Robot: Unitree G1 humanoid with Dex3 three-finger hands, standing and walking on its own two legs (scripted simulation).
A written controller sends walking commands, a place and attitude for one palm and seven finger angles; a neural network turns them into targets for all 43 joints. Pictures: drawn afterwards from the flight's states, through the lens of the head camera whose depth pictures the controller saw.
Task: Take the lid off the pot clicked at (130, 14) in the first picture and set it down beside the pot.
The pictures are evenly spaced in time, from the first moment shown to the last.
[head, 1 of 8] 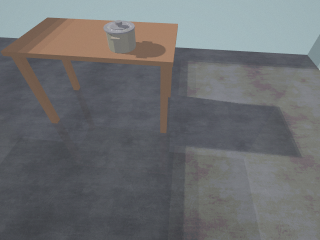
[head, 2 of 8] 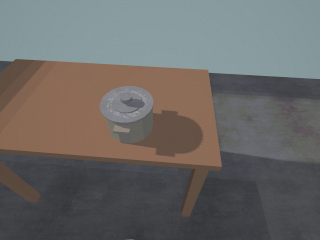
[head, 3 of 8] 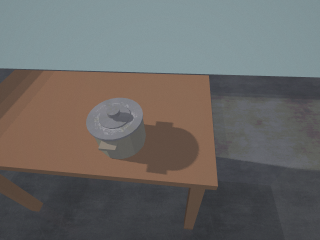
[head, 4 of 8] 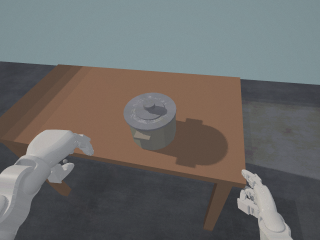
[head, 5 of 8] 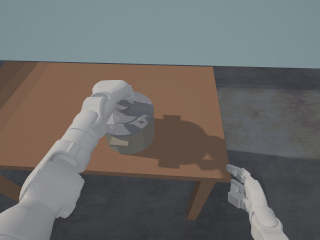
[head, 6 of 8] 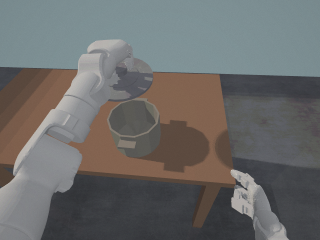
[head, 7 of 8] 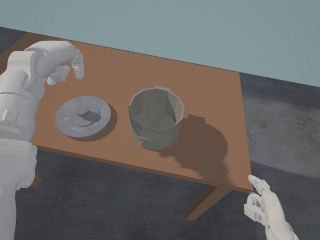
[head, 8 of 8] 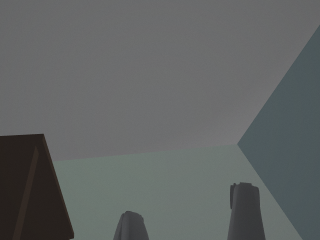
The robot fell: yes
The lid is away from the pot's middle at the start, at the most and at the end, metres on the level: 0.00 0.25 0.25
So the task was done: no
